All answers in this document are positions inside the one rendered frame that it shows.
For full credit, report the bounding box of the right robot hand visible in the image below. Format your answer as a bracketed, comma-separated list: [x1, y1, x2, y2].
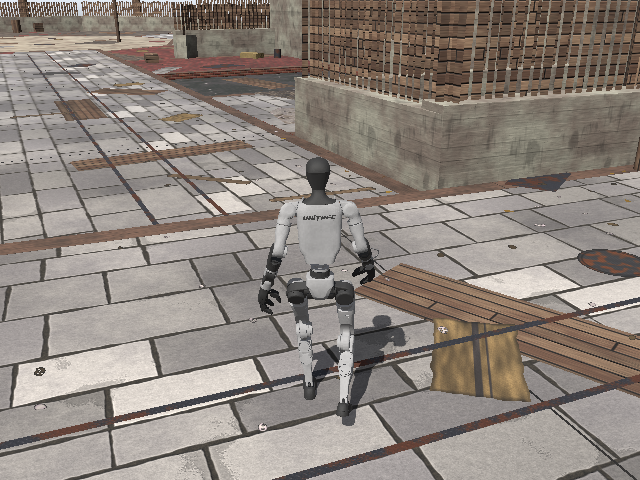
[352, 265, 375, 285]

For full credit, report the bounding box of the robot right upper arm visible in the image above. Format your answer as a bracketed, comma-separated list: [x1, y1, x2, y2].
[339, 200, 368, 254]

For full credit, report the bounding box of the robot right forearm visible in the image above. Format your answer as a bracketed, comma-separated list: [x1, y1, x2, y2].
[358, 238, 374, 270]

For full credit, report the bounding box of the robot left upper arm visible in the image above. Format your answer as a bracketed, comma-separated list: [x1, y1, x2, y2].
[272, 201, 298, 259]

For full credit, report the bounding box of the left robot hand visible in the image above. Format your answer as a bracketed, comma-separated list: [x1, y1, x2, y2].
[258, 287, 281, 315]

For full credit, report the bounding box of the right robot thigh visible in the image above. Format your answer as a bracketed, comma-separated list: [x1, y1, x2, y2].
[334, 280, 355, 351]

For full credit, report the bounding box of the robot thigh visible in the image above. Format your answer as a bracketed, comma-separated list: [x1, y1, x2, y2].
[334, 280, 355, 351]
[286, 278, 313, 340]

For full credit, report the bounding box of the robot left forearm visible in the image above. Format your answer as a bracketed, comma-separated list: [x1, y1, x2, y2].
[260, 243, 282, 291]

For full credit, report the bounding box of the left robot thigh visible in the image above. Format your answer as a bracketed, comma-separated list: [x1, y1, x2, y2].
[286, 278, 313, 340]

